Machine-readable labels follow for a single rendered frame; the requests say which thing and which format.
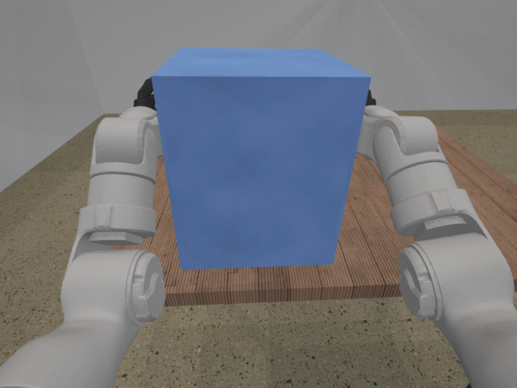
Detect right robot hand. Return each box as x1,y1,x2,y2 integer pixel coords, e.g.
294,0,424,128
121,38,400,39
366,90,376,106

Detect left robot forearm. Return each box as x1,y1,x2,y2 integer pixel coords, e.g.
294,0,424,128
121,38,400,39
61,106,163,314

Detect right robot forearm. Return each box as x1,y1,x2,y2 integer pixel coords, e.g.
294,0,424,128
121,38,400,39
356,105,515,300

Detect robot left upper arm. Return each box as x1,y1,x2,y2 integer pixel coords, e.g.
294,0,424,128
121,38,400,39
0,249,166,388

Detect left robot hand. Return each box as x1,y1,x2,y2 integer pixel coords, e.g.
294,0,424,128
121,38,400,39
134,77,156,111

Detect robot right upper arm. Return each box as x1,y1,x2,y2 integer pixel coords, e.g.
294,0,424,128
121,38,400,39
398,232,517,388

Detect carton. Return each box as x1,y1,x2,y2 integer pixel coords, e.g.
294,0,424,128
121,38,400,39
151,48,371,270

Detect table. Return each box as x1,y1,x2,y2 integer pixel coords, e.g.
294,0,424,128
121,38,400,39
111,124,517,388

